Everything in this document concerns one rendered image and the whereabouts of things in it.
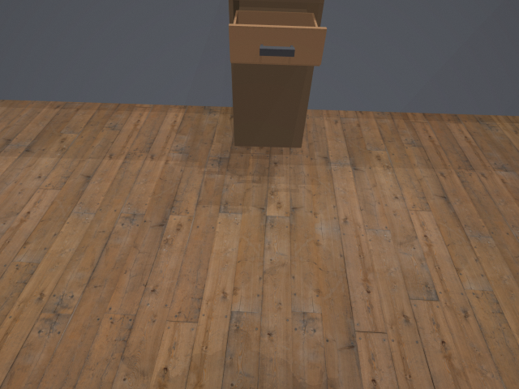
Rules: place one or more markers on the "drawer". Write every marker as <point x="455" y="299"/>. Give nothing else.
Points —
<point x="274" y="28"/>

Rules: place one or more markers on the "handle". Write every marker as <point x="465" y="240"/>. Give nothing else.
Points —
<point x="280" y="51"/>

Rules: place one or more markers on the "cabinet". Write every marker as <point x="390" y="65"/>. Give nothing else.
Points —
<point x="270" y="101"/>

